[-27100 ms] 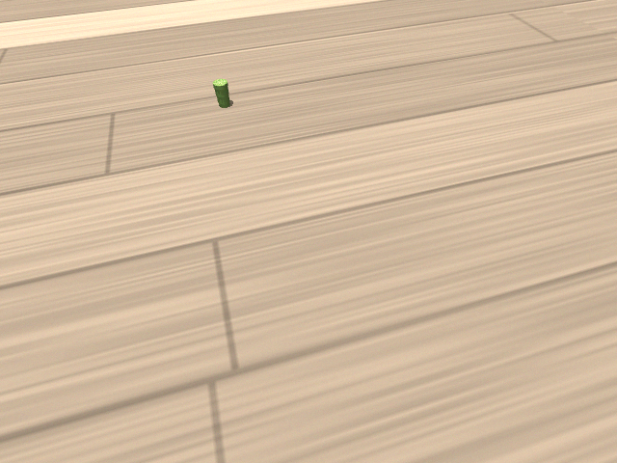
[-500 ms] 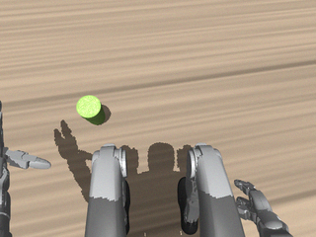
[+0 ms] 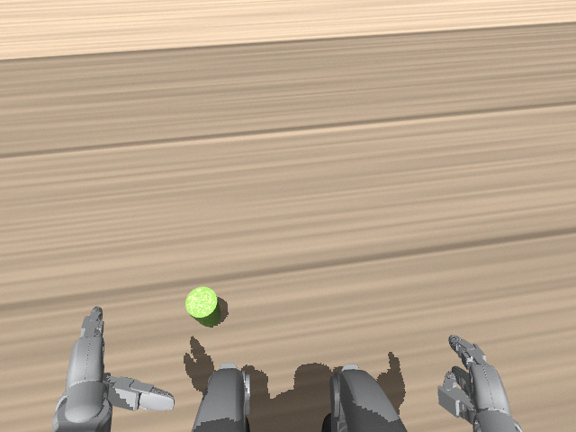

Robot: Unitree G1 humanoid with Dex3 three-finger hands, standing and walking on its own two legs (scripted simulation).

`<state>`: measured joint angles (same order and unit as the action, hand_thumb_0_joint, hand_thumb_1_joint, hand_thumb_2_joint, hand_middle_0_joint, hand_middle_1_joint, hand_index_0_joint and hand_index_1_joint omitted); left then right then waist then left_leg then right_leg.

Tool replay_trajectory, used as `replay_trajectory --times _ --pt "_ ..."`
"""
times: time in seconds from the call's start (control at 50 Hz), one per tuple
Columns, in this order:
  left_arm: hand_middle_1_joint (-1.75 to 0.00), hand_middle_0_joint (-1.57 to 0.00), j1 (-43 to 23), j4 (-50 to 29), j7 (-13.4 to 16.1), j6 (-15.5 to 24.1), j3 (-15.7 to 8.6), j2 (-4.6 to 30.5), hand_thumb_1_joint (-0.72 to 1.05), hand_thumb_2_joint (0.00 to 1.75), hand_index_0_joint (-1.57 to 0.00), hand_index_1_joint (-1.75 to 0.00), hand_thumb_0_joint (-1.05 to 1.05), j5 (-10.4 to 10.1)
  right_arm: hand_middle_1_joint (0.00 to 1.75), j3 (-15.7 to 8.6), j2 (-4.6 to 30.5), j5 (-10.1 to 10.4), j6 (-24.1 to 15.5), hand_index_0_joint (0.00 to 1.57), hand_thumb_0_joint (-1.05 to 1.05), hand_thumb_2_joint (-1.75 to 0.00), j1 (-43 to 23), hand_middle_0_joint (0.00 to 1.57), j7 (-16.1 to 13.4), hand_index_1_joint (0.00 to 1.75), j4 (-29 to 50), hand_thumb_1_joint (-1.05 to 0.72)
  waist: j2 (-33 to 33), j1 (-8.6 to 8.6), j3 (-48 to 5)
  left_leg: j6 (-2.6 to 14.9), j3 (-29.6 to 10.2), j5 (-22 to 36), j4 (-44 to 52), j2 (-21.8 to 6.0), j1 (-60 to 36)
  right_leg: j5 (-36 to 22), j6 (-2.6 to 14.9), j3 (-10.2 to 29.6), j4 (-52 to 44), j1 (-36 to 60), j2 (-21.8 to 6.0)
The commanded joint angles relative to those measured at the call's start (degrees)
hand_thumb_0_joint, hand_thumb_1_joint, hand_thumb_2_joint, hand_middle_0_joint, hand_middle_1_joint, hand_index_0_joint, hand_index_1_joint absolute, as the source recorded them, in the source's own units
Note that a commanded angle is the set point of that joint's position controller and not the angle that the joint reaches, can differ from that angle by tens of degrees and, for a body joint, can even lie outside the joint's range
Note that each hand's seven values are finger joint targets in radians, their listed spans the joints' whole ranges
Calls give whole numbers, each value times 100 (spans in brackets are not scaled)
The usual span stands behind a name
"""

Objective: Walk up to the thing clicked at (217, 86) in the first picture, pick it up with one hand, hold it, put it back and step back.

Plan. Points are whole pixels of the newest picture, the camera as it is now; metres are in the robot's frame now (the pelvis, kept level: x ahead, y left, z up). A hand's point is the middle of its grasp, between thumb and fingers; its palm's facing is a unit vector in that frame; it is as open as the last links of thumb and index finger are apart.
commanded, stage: home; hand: left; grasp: from the side
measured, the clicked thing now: (205, 309) +0.43 +0.23 -0.57
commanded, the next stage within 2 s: stand in 1.98 s
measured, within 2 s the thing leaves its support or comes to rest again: neither
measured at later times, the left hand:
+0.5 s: hand (125, 385) +0.19 +0.20 +0.02, palm faces +0.13 -0.94 -0.31, open 17.6 cm
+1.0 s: hand (140, 387) +0.19 +0.18 +0.02, palm faces +0.12 -0.95 -0.29, open 17.6 cm
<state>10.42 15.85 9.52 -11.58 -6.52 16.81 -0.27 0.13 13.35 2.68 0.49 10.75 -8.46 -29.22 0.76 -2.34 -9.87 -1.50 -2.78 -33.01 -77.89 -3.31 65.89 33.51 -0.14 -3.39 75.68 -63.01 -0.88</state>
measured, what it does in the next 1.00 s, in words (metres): rises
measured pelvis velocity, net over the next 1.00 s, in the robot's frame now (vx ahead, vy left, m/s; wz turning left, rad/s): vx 0.02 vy -0.01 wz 0.02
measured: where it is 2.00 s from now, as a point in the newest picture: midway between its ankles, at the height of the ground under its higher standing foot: outside the picture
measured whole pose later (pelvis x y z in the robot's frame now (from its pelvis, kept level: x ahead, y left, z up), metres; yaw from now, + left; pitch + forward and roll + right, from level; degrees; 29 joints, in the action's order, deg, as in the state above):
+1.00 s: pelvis +0.02 -0.01 +0.08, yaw +1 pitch +7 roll -1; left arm 26.3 0.8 7.6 -15.7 0.6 11.6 -0.7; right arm 1.2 11.9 0.8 -6.5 16.2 -10.7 -28.9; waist 2.2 -1.3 -6.0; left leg -1.9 -1.7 -25.9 -54.2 -3.1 35.7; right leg 26.6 0.0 -3.4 52.3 -33.1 -0.7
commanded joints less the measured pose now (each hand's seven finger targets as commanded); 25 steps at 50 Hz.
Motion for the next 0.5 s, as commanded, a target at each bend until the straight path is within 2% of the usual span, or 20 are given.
replay_trajectory --times 0.0,0.02,0.06,0.08,0.1,0.12,0.14,0.16,0.22,0.26,0.3,0.38,0.42,0.44,0.48 --pt "-5 -5 286 -1294 220 6 -129 679 -59 3 -4 -5 0 10 30 -208 645 -39 -294 20 0 -90 193 20 -194 30 732 -90 403 16 -1411 197 208 1720 1756 199 -2278 -1755 73 32 -1831 1857 144" --pt "-5 -5 214 -1575 244 -21 -132 720 -56 5 -5 -5 0 11 30 -197 625 -53 -321 20 0 -90 246 20 -220 30 723 -90 454 12 -1382 195 208 1751 1893 198 -2419 -1796 78 22 -1937 2005 146" --pt "-5 -5 644 -1696 264 -125 76 464 -57 4 -5 -5 0 -9 30 -165 554 -72 -374 20 0 -90 282 20 -255 30 783 -90 523 29 -1112 167 208 1737 2225 194 -2688 -1765 84 -36 -2172 2223 166" --pt "-5 -5 646 -1882 270 -149 111 464 -57 5 -5 -5 0 -8 30 -168 552 -80 -408 20 0 -90 294 20 -278 30 788 -90 521 24 -1042 167 201 1727 2339 190 -2780 -1747 85 -49 -2272 2290 182" --pt "-5 -5 997 -1667 254 -212 336 175 -58 4 -5 -5 0 -10 30 -148 525 -85 -443 20 0 -90 258 20 -298 30 853 -90 379 -41 -808 166 176 1762 2452 179 -2836 -1787 74 -95 -2374 2358 200" --pt "-5 -5 882 -2205 270 -205 227 368 -57 4 -5 -5 0 -31 30 -154 538 -84 -474 20 0 -90 280 20 -308 30 899 -90 390 33 -804 179 173 1720 2543 190 -2911 -1756 75 -109 -2475 2495 197" --pt "-5 -5 1055 -2359 274 -226 260 323 -56 5 -5 -5 0 -23 30 -157 518 -99 -503 20 0 -90 296 20 -328 30 928 -90 387 58 -849 169 176 1743 2628 199 -3033 -1779 78 -109 -2539 2626 205" --pt "-5 -5 1312 -2285 254 -270 359 199 -58 4 -5 -5 0 -29 30 -136 495 -101 -528 20 0 -90 256 20 -333 30 968 -90 333 49 -639 164 151 1717 2727 194 -3049 -1739 75 -152 -2615 2652 220" --pt "-5 -5 1486 -2495 197 -297 484 60 -59 3 -4 -5 0 -23 30 -122 472 -130 -618 20 0 -90 215 20 -349 30 1077 -90 181 37 -204 151 97 1456 2997 174 -3075 -1496 60 -213 -2828 2684 266" --pt "-5 -5 1464 -2784 166 -270 444 103 -58 4 -5 -5 0 -23 30 -131 476 -149 -665 20 0 -90 195 20 -351 30 1104 -90 239 49 -207 132 61 1424 3119 165 -3158 -1452 64 -213 -2906 2790 263" --pt "-5 -4 1662 -2743 115 -267 438 59 -59 3 -4 -5 0 -22 30 -133 488 -148 -719 20 0 -90 214 20 -344 30 1114 -90 155 54 -59 124 95 1532 3158 172 -3221 -1515 62 -209 -2959 2861 270" --pt "-5 -5 1629 -2731 44 -232 372 91 -58 4 -5 -5 0 -6 30 -126 483 -183 -812 20 0 -90 204 20 -325 30 1114 -90 3 51 -117 150 146 1837 3090 203 -3322 -1793 38 -144 -3029 3044 237" --pt "-5 -5 1420 -2840 8 -178 401 110 -59 3 -4 -5 0 15 30 -126 484 -208 -831 20 0 -90 216 20 -323 30 1086 -90 173 11 -120 141 176 1859 3103 207 -3431 -1809 47 -96 -3037 3014 228" --pt "-5 -5 1513 -2623 -17 -188 486 -16 -58 4 -5 -5 0 19 30 -128 490 -216 -860 20 0 -90 198 20 -317 30 1092 -90 114 -17 -142 142 173 1829 3106 221 -3433 -1787 37 -107 -3068 3045 234" --pt "-5 -5 1371 -2866 -3 -145 341 138 -56 5 -5 -5 0 15 30 -131 484 -220 -905 20 0 -90 224 20 -302 30 1037 -90 220 72 -221 132 172 1840 3131 235 -3471 -1799 44 -92 -3067 3137 218"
